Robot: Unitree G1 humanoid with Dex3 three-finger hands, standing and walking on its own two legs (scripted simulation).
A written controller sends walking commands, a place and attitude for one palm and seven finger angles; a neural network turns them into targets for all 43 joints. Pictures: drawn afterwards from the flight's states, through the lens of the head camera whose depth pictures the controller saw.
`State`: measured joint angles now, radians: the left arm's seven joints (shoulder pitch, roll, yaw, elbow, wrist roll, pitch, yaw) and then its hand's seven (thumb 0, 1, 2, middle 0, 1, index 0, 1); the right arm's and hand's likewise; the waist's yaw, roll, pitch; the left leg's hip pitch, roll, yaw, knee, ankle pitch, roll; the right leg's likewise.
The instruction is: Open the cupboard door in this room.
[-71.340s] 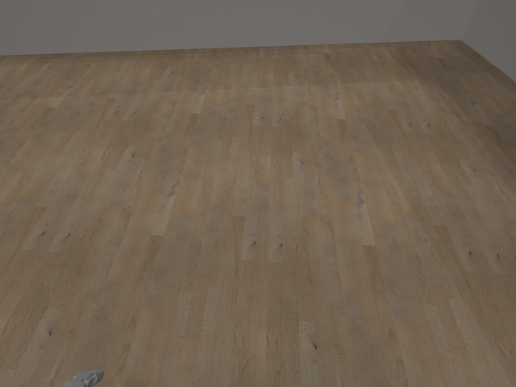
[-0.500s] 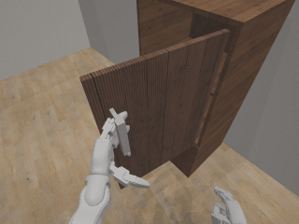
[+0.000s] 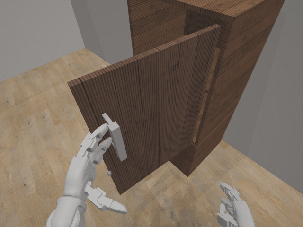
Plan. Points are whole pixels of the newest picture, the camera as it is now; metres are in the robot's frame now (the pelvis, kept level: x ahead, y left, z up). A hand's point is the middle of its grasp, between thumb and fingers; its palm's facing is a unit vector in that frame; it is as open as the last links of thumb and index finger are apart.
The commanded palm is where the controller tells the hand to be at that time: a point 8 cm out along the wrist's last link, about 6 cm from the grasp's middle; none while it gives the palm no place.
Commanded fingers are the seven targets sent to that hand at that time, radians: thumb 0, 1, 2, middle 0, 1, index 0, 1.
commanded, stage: slide the hand sideways off the handle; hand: left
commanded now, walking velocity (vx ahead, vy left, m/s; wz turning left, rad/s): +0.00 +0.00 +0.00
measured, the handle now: (114, 137) +0.31 +0.12 +0.09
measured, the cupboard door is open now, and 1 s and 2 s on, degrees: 82 82 82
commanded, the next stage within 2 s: draw the hand back to the body in 0.56 s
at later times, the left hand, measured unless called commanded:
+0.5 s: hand (78, 191) +0.18 +0.17 +0.09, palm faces +0.03 -1.00 -0.07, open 16.3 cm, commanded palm +0.14 +0.23 +0.09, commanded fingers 0.00 -0.50 0.30 -0.15 -0.30 -0.15 -0.30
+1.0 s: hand (59, 186) +0.18 +0.20 +0.11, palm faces +0.03 -1.00 -0.08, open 16.3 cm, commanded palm +0.14 +0.26 +0.12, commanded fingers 0.00 -0.50 0.30 -0.15 -0.30 -0.15 -0.30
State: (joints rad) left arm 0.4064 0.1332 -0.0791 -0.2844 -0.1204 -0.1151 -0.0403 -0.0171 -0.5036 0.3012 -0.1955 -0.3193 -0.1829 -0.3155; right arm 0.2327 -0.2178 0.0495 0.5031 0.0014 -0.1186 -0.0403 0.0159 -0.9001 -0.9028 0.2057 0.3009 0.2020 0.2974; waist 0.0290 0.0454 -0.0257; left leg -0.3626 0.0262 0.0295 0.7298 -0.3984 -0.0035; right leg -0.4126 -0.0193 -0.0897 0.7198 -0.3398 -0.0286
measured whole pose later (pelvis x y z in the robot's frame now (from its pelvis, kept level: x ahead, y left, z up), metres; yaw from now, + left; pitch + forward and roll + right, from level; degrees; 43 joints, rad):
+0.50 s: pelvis +0.01 +0.00 -0.01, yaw +1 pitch +4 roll -1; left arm 0.59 0.20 0.12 -0.32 -0.25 -0.21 -0.23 -0.02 -0.50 0.30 -0.16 -0.30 -0.16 -0.30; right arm 0.25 -0.24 0.02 0.52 0.02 -0.22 -0.07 0.02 -0.90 -0.90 0.21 0.30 0.20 0.30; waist 0.04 0.05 -0.05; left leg -0.44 0.03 0.00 0.82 -0.44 -0.01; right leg -0.47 -0.02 -0.12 0.78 -0.38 -0.03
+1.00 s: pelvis +0.00 +0.02 +0.00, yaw +1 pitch +2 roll -2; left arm 0.55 0.24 0.16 -0.40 -0.27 -0.10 -0.23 -0.02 -0.50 0.30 -0.15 -0.30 -0.16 -0.30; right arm 0.25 -0.22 0.06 0.54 0.04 -0.25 -0.07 0.02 -0.90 -0.90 0.21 0.30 0.20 0.30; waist 0.05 0.05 -0.05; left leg -0.39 0.02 0.01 0.79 -0.43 0.02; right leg -0.40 -0.03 -0.11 0.72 -0.35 0.00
